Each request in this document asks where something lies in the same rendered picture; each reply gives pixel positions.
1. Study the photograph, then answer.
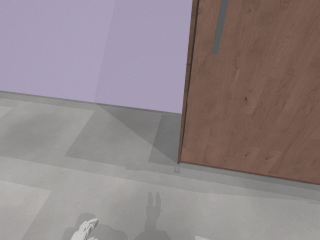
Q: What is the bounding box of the robot left hand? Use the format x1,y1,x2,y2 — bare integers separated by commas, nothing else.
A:
70,218,99,240

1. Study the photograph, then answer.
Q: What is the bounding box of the wardrobe door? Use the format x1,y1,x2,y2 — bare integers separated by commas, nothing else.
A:
181,0,320,184

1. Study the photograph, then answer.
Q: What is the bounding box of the handle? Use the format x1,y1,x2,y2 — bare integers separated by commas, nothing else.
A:
212,0,229,55

